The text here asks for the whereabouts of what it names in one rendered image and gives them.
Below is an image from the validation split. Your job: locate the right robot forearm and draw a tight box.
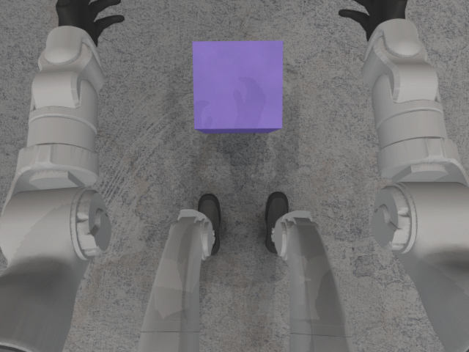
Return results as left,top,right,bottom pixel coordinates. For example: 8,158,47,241
361,18,469,188

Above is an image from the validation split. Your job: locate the left robot forearm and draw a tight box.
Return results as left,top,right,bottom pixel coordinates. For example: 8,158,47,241
0,26,105,257

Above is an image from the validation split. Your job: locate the left robot hand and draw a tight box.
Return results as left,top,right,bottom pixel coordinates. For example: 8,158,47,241
56,0,125,47

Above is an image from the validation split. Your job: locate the right robot hand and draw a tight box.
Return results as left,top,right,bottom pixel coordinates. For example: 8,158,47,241
339,0,407,41

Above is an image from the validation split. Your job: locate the robot right shin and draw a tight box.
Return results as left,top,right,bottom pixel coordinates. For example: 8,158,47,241
271,210,321,251

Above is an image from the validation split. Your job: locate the carton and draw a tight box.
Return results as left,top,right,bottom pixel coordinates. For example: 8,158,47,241
192,40,283,133

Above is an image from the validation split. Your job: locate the robot right upper arm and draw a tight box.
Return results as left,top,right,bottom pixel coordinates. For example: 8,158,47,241
370,182,469,352

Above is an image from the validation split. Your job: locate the left robot foot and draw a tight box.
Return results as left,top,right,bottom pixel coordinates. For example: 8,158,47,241
198,194,221,255

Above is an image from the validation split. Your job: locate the robot left upper arm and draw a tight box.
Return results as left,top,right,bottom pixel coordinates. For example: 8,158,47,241
0,186,112,352

